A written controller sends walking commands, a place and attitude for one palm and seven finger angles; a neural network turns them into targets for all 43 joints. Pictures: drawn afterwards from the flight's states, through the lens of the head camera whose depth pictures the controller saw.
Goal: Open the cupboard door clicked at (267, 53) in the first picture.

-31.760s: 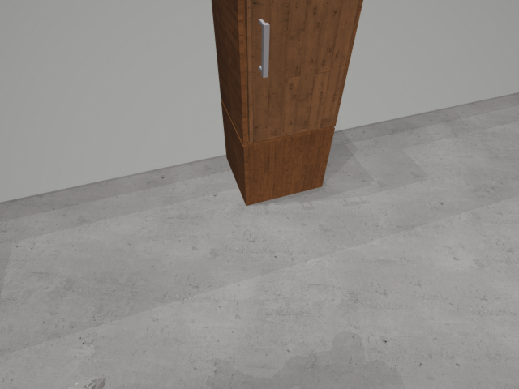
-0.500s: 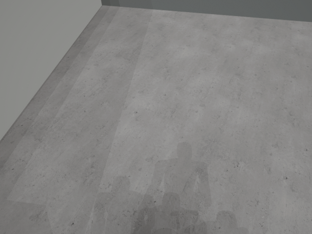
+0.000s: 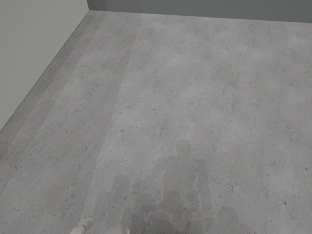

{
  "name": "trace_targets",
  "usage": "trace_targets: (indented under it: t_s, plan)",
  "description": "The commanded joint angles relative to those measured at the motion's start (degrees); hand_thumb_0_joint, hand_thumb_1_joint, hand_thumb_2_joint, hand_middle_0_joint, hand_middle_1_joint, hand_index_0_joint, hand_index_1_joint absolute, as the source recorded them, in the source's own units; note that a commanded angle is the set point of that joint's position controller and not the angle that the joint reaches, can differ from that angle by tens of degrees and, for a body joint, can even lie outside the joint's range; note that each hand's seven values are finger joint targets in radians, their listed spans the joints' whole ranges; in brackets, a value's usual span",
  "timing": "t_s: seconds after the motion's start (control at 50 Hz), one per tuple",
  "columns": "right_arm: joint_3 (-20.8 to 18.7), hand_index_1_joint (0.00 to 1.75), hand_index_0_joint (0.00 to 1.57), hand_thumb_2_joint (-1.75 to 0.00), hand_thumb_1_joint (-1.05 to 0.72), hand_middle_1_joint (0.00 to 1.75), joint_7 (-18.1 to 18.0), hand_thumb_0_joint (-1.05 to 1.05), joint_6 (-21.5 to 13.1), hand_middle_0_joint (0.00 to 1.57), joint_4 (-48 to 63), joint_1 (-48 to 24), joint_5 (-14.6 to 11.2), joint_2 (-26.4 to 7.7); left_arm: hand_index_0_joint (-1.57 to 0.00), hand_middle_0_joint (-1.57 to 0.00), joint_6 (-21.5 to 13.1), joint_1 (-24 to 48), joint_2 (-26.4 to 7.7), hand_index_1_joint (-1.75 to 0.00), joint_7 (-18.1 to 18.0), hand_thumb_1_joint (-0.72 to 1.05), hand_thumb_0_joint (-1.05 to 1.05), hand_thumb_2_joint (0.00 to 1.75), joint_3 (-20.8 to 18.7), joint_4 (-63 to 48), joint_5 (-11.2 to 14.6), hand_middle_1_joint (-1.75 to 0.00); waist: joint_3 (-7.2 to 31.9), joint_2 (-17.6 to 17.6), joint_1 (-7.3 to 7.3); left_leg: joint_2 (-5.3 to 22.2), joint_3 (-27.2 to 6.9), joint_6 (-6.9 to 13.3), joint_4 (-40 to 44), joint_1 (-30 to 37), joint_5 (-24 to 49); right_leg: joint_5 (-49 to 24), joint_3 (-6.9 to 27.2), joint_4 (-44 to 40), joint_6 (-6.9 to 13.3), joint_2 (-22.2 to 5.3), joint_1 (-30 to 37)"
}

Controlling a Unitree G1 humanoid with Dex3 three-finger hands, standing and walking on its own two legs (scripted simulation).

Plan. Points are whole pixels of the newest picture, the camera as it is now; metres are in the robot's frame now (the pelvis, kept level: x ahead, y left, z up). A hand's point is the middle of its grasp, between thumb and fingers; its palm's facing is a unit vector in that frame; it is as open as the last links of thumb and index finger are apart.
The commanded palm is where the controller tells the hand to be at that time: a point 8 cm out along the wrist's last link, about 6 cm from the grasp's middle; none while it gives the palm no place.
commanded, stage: turn to face it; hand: left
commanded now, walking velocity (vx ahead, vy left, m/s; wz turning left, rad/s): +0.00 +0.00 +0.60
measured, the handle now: out of the picture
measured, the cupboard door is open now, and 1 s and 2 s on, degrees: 41 41 41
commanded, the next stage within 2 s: none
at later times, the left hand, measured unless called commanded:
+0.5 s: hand out of the picture +0.09 +0.22 -0.16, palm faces +0.29 -0.90 -0.33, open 7.4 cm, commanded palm none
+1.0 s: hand out of the picture +0.01 +0.18 -0.18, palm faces +0.61 -0.76 -0.24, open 7.4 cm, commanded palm none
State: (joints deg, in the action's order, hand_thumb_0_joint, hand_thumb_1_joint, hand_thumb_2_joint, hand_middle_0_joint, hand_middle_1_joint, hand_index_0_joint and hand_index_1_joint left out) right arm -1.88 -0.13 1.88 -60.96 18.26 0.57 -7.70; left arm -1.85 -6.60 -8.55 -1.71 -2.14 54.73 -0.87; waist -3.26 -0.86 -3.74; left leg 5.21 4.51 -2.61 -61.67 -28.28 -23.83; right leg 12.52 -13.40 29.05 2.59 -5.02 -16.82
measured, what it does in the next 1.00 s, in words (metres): steps on the spot, turning left: left foot, then right foot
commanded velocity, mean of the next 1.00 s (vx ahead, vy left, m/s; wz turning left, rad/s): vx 0.00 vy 0.00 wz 0.60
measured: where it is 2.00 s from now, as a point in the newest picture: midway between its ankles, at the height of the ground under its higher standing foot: outside the picture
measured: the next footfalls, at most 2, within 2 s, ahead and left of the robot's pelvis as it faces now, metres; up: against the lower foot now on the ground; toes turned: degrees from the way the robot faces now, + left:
left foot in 0.16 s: +0.09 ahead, +0.14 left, +0.00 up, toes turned +14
right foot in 0.48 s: +0.15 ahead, -0.12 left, +0.00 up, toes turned +13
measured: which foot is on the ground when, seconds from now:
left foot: up 0.00-0.14, down 0.16-0.48, up 0.50-0.86, down 0.88-1.00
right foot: down 0.00-0.16, up 0.18-0.46, down 0.48-0.88, up 0.90-1.00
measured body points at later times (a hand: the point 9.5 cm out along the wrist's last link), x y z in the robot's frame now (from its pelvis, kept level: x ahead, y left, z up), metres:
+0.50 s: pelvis +0.07 -0.02 -0.01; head +0.13 -0.03 +0.43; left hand +0.08 +0.27 -0.13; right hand +0.23 -0.25 -0.16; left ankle +0.05 +0.13 -0.73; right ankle +0.11 -0.13 -0.74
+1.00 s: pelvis +0.10 -0.02 -0.01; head +0.13 +0.03 +0.44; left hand -0.02 +0.22 -0.16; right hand +0.35 -0.14 -0.13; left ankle +0.03 +0.07 -0.74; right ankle +0.13 -0.15 -0.67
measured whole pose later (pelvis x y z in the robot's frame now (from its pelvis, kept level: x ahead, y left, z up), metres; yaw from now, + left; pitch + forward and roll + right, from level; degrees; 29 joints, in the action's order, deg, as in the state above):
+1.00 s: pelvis +0.10 -0.02 -0.01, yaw +36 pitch +1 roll +1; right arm -2.4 0.4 1.2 -50.6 4.9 0.9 -12.6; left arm 3.4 -12.7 -14.1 -0.8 -3.8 53.3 -1.2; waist -6.1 -2.9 1.5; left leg 0.1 2.9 1.1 -33.6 -16.8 -18.2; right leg 29.6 -4.2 62.9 -4.5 -6.1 -26.2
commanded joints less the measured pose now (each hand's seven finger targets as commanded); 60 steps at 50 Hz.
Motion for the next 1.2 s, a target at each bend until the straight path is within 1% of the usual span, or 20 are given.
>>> trace_targets:
  t_s: [0.0,0.1,0.12,0.14,0.16,0.24,0.36,0.42,0.44,0.46,0.48,0.56,0.72,0.82,0.84,0.86,0.88,0.98,1.14,1.18]
  plan:
    - [-1.1,0.30,0.20,-0.90,-0.90,0.30,0.9,0.00,0.3,0.20,3.8,2.7,0.5,-2.1,-0.20,-0.20,0.2,-3.3,-9.5,-0.30,-0.2,0.90,0.00,0.90,-3.0,-2.7,-0.8,-0.30,3.1,-7.3,2.18,1.0,1.3,-0.2,8.7,3.3,0.9,-8.3,5.4,-11.5,4.4,-16.4,0.0]
    - [-2.2,0.30,0.20,-0.90,-0.90,0.30,1.2,0.00,-0.6,0.20,6.8,1.4,0.8,-6.4,-0.20,-0.20,1.5,-4.3,-10.8,-0.30,0.4,0.90,0.00,0.90,-3.8,-3.8,-0.3,-0.30,5.0,-1.4,1.12,-1.0,2.5,0.6,28.9,14.5,10.8,-2.8,1.8,2.7,0.2,-15.4,-1.3]
    - [-3.2,0.30,0.20,-0.90,-0.90,0.30,1.2,0.00,-0.9,0.20,7.6,3.0,1.0,-10.7,-0.20,-0.20,2.2,-5.0,-8.6,-0.30,0.6,0.90,0.00,0.90,-3.6,-4.9,-0.1,-0.30,5.3,11.9,0.35,6.7,-11.1,4.6,36.9,17.7,19.2,8.6,-0.1,13.1,-3.6,-9.5,-8.0]
    - [-4.6,0.30,0.20,-0.90,-0.90,0.30,0.5,0.00,-1.2,0.20,8.3,5.4,1.7,-17.1,-0.20,-0.20,2.5,-2.5,-5.8,-0.30,0.7,0.90,0.00,0.90,-2.8,-8.0,0.3,-0.30,4.9,24.2,-1.80,20.7,-31.2,13.6,43.3,19.2,35.3,28.7,1.9,26.9,-7.3,-1.6,-18.2]
    - [-4.8,0.30,0.20,-0.90,-0.90,0.30,-0.2,0.00,-1.2,0.20,8.1,6.6,1.8,-18.6,-0.20,-0.20,2.7,1.3,-7.6,-0.30,0.6,0.90,0.00,0.90,-2.6,-9.7,-0.6,-0.30,6.9,15.3,-2.75,21.8,-32.5,16.7,44.3,16.9,26.7,25.9,9.5,36.1,-6.0,-0.5,-17.7]
    - [-3.6,0.30,0.20,-0.90,-0.90,0.30,-1.2,0.00,-2.4,0.20,11.1,-4.2,1.1,-14.9,-0.20,-0.20,2.5,-2.4,-7.5,-0.30,1.3,0.90,0.00,0.90,-3.2,-6.4,-0.5,-0.30,8.2,11.0,2.80,10.4,-16.9,11.2,39.9,19.6,34.6,11.3,13.3,38.7,-7.2,-0.1,-19.4]
    - [-4.5,0.30,0.20,-0.90,-0.90,0.30,-0.7,0.00,-1.2,0.20,12.0,-6.3,1.1,-17.1,-0.20,-0.20,2.7,-4.2,-7.6,-0.30,0.9,0.90,0.00,0.90,-2.3,-6.7,0.4,-0.30,8.2,9.9,2.63,8.6,-16.6,11.5,37.3,17.9,38.1,13.2,10.9,15.6,-7.1,3.5,-6.6]
    - [-4.7,0.30,0.20,-0.90,-0.90,0.30,-0.1,0.00,-0.4,0.20,13.7,-11.3,0.4,-17.0,-0.20,-0.20,1.9,-11.8,-9.8,-0.30,0.8,0.90,0.00,0.90,-2.8,-5.3,0.2,-0.30,7.7,7.2,6.25,4.3,-16.0,7.7,32.7,8.9,25.6,0.7,9.5,-2.3,-6.3,4.0,7.4]
    - [-4.4,0.30,0.20,-0.90,-0.90,0.30,0.3,0.00,-0.3,0.20,14.6,-11.2,-0.2,-13.7,-0.20,-0.20,1.2,-14.0,-14.3,-0.30,0.3,0.90,0.00,0.90,-3.7,-5.3,-0.6,-0.30,8.2,-4.6,7.19,-1.9,-10.8,3.6,22.9,-0.9,10.5,-1.2,20.3,-11.5,-3.7,-7.0,15.4]
    - [-3.8,0.30,0.20,-0.90,-0.90,0.30,0.8,0.00,-0.5,0.20,16.3,-13.0,-0.2,-10.8,-0.20,-0.20,1.1,-13.6,-19.3,-0.30,0.0,0.90,0.00,0.90,-4.3,-5.8,-1.2,-0.30,5.5,-19.9,7.91,-9.3,-3.3,0.0,7.3,-8.1,-11.8,-10.3,35.4,-14.5,3.8,-22.2,13.6]
    - [-4.2,0.30,0.20,-0.90,-0.90,0.30,1.0,0.00,0.2,0.20,15.3,-12.1,0.3,-13.6,-0.20,-0.20,0.8,-12.3,-18.0,-0.30,-0.1,0.90,0.00,0.90,-3.6,-6.2,-0.7,-0.30,5.4,-16.0,7.07,-5.9,-8.1,0.8,-4.2,-6.1,-10.5,-7.7,33.3,-13.9,6.6,-23.5,7.5]
    - [-3.5,0.30,0.20,-0.90,-0.90,0.30,2.0,0.00,1.2,0.20,12.4,-11.5,0.3,-10.7,-0.20,-0.20,0.7,-4.8,-12.0,-0.30,-0.4,0.90,0.00,0.90,-2.2,-8.1,-0.6,-0.30,3.2,-10.9,2.66,-2.9,-5.3,-1.3,-8.7,-5.8,0.5,-21.1,14.7,-9.1,3.2,-13.1,7.2]
    - [-2.1,0.30,0.20,-0.90,-0.90,0.30,2.3,0.00,0.7,0.20,13.9,-18.1,-0.2,-8.4,-0.20,-0.20,0.8,-13.1,-15.2,-0.30,-0.3,0.90,0.00,0.90,-3.4,-5.1,-1.0,-0.30,5.7,-12.4,7.02,-4.2,1.3,-0.9,16.1,0.4,-2.4,-37.9,8.9,-3.3,3.8,-15.5,18.4]
    - [-2.8,0.30,0.20,-0.90,-0.90,0.30,2.0,0.00,-0.2,0.20,12.8,-10.9,0.3,-11.2,-0.20,-0.20,1.0,-10.5,-15.9,-0.30,0.4,0.90,0.00,0.90,-4.3,-5.4,-0.3,-0.30,9.1,-7.4,2.47,-4.8,2.9,1.6,35.2,18.6,11.4,-32.1,3.2,9.3,-0.8,-14.9,10.0]
    - [-4.2,0.30,0.20,-0.90,-0.90,0.30,1.7,0.00,-0.7,0.20,11.9,-6.2,0.8,-16.5,-0.20,-0.20,1.2,-9.7,-14.0,-0.30,0.7,0.90,0.00,0.90,-4.2,-6.8,0.1,-0.30,12.5,4.1,-0.34,4.5,-7.9,5.8,37.6,30.1,26.7,-15.1,0.9,20.1,-4.2,-11.0,-1.9]
    - [-5.7,0.30,0.20,-0.90,-0.90,0.30,1.2,0.00,-0.7,0.20,11.5,-2.0,0.8,-22.5,-0.20,-0.20,1.4,-6.9,-9.9,-0.30,1.0,0.90,0.00,0.90,-2.8,-9.9,0.3,-0.30,12.7,20.1,-2.61,20.2,-28.1,15.7,38.8,35.2,53.7,26.2,2.8,32.7,-7.8,-2.8,-17.0]
    - [-5.5,0.30,0.20,-0.90,-0.90,0.30,0.6,0.00,-0.4,0.20,10.2,0.2,0.4,-22.2,-0.20,-0.20,2.6,-3.5,-11.4,-0.30,0.4,0.90,0.00,0.90,-2.7,-11.0,-0.5,-0.30,12.5,11.4,-2.79,21.3,-26.1,18.1,37.9,33.4,52.8,26.5,10.6,36.9,-7.1,-2.9,-19.3]
    - [-3.9,0.30,0.20,-0.90,-0.90,0.30,-0.7,0.00,-1.3,0.20,12.7,-9.5,0.6,-16.8,-0.20,-0.20,3.4,-5.2,-10.0,-0.30,0.9,0.90,0.00,0.90,-3.0,-7.1,-0.1,-0.30,6.3,9.5,3.14,9.0,-13.5,11.9,38.9,23.1,44.6,12.3,13.0,35.4,-8.1,-1.1,-15.9]
    - [-4.8,0.30,0.20,-0.90,-0.90,0.30,-0.1,0.00,-0.3,0.20,13.4,-12.2,0.9,-17.5,-0.20,-0.20,2.9,-7.4,-9.4,-0.30,1.0,0.90,0.00,0.90,-2.8,-8.0,0.2,-0.30,4.6,11.3,5.06,6.0,-18.7,10.3,37.1,10.9,28.7,7.3,9.6,9.1,-6.9,4.2,2.0]
    - [-4.7,0.30,0.20,-0.90,-0.90,0.30,0.3,0.00,-0.3,0.20,14.2,-12.7,0.2,-15.1,-0.20,-0.20,1.6,-12.5,-12.7,-0.30,0.6,0.90,0.00,0.90,-3.6,-7.1,-0.2,-0.30,5.9,3.1,7.91,0.1,-15.6,5.5,28.4,2.3,15.7,-1.3,13.5,-6.4,-5.7,-0.8,14.5]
